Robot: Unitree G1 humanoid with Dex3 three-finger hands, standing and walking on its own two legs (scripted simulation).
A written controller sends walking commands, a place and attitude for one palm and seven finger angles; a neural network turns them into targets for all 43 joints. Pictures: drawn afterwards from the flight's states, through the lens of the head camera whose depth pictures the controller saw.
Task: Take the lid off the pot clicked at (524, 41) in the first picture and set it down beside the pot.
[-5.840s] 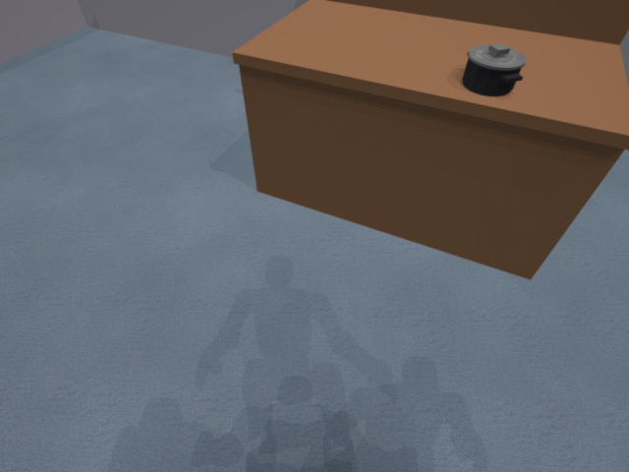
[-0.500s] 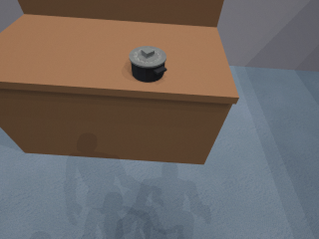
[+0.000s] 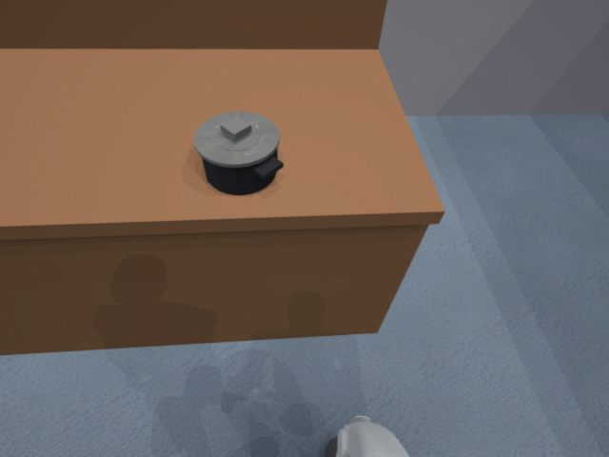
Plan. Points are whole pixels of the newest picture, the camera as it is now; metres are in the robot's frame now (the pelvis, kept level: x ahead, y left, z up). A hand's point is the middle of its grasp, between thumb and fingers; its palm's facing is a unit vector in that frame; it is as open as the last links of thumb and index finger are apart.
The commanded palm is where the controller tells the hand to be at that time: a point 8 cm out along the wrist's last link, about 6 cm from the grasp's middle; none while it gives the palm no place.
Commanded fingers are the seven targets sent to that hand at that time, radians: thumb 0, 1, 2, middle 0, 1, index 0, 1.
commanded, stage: take the last steps up to it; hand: left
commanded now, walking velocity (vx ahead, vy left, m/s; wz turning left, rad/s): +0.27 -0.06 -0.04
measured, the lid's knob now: (236, 128) +0.67 +0.14 +0.04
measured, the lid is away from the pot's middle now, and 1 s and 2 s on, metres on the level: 0.00 0.00 0.00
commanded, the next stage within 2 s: come to a stop and stand still in 0.26 s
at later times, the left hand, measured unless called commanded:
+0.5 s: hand (218, 440) +0.17 +0.13 -0.16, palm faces +0.05 -0.98 -0.17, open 7.3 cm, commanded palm none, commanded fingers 0.00 0.90 0.90 -0.20 -0.30 -0.20 -0.30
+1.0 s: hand (230, 411) +0.21 +0.11 -0.14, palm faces +0.02 -0.95 -0.32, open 7.4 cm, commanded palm none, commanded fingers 0.00 0.90 0.90 -0.20 -0.30 -0.20 -0.30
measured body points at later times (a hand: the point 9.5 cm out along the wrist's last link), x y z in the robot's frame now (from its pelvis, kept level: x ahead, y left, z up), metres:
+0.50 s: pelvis +0.19 -0.03 +0.01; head +0.21 -0.04 +0.46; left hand +0.17 +0.18 -0.14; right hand +0.26 -0.26 -0.14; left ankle +0.24 +0.10 -0.71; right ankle +0.14 -0.09 -0.73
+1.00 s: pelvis +0.17 -0.09 +0.01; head +0.17 -0.13 +0.46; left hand +0.21 +0.16 -0.12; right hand +0.22 -0.34 -0.16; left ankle +0.17 +0.07 -0.67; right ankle +0.17 -0.19 -0.73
